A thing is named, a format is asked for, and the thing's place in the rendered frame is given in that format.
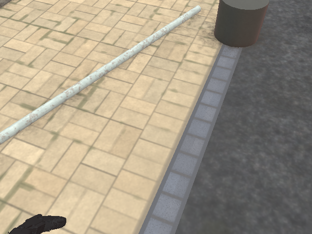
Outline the left robot hand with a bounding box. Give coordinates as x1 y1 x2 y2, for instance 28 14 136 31
8 214 66 234

